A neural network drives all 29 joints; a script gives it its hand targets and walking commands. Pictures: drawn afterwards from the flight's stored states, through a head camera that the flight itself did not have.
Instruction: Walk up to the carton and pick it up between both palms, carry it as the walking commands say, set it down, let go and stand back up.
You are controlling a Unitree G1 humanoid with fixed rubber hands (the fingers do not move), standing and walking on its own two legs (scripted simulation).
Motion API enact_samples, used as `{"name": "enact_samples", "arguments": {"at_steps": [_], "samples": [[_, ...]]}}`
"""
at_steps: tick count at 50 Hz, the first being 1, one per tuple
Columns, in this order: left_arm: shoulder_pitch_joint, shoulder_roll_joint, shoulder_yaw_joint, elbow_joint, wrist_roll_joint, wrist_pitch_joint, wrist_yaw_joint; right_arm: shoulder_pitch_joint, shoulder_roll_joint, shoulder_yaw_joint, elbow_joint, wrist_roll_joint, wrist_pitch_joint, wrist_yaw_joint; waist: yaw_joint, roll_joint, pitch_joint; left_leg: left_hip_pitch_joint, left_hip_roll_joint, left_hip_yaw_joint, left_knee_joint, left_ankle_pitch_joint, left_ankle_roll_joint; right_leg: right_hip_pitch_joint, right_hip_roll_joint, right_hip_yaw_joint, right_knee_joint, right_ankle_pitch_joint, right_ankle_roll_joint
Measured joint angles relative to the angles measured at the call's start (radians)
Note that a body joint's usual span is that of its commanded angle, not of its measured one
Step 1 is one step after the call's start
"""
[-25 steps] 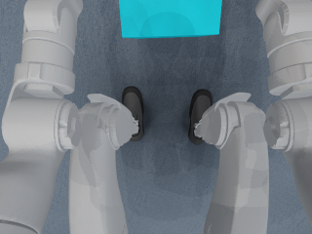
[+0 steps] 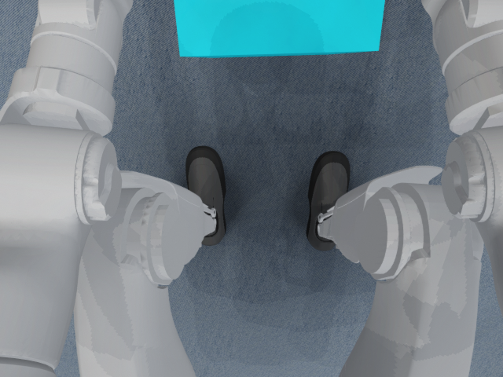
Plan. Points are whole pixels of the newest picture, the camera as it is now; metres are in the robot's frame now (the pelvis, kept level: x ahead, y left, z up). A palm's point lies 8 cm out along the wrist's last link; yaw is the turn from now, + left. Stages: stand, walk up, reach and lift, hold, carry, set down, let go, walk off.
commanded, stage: reach and lift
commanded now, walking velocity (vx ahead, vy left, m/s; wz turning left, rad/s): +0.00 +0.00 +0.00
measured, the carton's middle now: out of the picture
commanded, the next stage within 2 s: none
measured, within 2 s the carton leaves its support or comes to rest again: leaves its support in 1.58 s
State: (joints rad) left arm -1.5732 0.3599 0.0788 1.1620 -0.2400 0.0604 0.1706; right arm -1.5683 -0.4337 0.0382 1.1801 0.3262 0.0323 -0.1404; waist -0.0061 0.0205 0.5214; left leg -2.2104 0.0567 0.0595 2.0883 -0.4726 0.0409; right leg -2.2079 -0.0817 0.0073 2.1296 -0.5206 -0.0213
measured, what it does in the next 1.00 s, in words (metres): stands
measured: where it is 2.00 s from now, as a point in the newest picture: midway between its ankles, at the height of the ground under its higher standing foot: (265, 214)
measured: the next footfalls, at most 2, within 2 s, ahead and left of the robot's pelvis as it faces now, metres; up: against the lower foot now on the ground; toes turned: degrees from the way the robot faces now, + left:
none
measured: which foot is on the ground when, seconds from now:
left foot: down 0.00-1.00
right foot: down 0.00-1.00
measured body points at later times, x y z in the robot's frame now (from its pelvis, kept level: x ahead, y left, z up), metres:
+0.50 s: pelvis +0.00 +0.00 +0.00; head +0.39 -0.02 +0.21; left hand +0.57 +0.15 -0.20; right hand +0.56 -0.19 -0.21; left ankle +0.14 +0.11 -0.35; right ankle +0.13 -0.12 -0.35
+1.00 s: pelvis +0.00 +0.00 +0.00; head +0.39 -0.02 +0.21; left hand +0.57 +0.12 -0.20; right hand +0.57 -0.17 -0.21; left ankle +0.14 +0.11 -0.35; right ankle +0.13 -0.12 -0.35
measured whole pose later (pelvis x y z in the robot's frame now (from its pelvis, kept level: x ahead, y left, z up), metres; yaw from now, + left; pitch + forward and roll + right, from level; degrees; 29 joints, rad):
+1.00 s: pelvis +0.00 +0.00 +0.00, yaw +0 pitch +33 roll +2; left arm -1.60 0.29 0.04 1.19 -0.26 0.03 0.17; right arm -1.61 -0.35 0.02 1.21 0.32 0.01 -0.12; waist -0.01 0.02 0.52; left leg -2.21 0.06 0.06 2.11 -0.48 0.04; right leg -2.21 -0.05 0.02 2.15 -0.52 -0.02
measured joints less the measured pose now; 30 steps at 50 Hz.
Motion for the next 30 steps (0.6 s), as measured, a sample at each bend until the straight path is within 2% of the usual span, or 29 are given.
{"name": "enact_samples", "arguments": {"at_steps": [22,30], "samples": [[-0.002,-0.008,-0.027,0.004,-0.019,-0.008,0.000,-0.002,0.005,0.047,0.000,0.020,-0.004,0.000,0.000,0.002,-0.001,0.001,0.000,-0.002,0.016,-0.003,0.001,-0.002,0.007,0.002,0.017,-0.001,0.000],[-0.023,-0.055,-0.038,0.004,-0.019,-0.009,-0.001,-0.020,0.036,0.064,0.001,0.025,-0.004,0.002,0.000,0.002,-0.001,0.002,0.000,-0.002,0.016,-0.004,0.001,-0.002,0.010,0.003,0.017,0.000,0.000]]}}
